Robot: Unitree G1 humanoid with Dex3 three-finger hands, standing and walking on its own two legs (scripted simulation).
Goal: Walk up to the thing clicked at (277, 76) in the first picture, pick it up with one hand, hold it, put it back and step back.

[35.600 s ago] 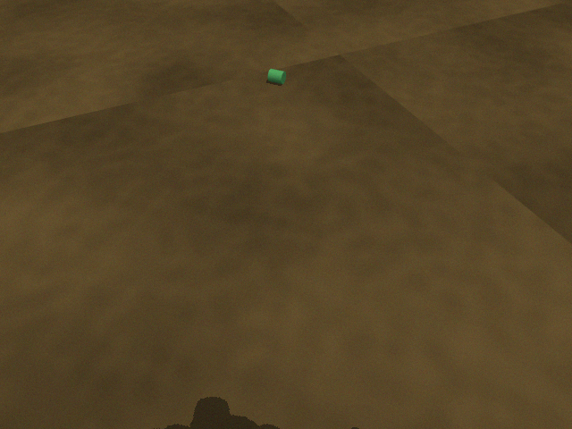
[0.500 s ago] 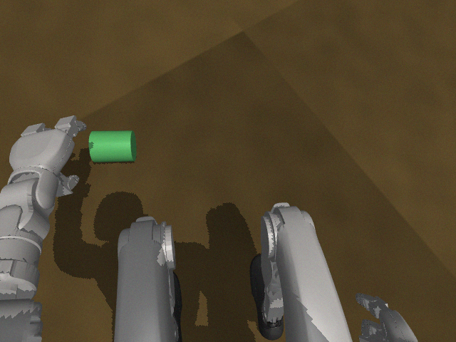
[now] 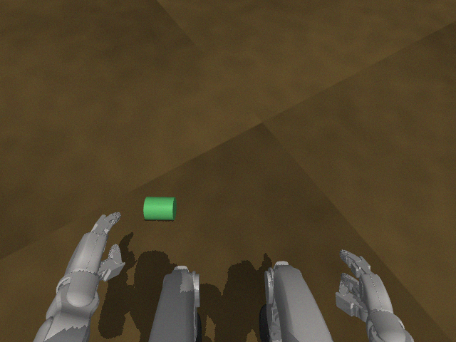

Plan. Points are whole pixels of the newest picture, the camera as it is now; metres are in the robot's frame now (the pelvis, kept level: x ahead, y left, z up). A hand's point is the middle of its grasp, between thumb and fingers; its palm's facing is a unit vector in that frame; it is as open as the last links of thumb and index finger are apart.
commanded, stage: home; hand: left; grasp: from above
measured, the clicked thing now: (160, 208) +0.54 +0.24 -0.53
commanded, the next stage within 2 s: none
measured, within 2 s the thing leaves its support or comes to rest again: neither
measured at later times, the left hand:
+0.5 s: hand (87, 276) +0.23 +0.18 +0.10, palm faces +0.09 -0.97 -0.21, open 7.4 cm
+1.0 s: hand (85, 281) +0.22 +0.18 +0.10, palm faces +0.08 -0.98 -0.20, open 7.4 cm
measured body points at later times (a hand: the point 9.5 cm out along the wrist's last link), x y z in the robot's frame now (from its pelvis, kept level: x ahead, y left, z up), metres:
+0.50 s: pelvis +0.06 +0.00 +0.14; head +0.07 +0.00 +0.59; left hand +0.22 +0.23 +0.11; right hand +0.21 -0.25 +0.07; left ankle +0.07 +0.12 -0.54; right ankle +0.07 -0.13 -0.54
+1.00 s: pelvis +0.06 +0.00 +0.14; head +0.08 +0.01 +0.59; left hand +0.22 +0.23 +0.11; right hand +0.23 -0.24 +0.08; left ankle +0.07 +0.12 -0.54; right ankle +0.07 -0.13 -0.54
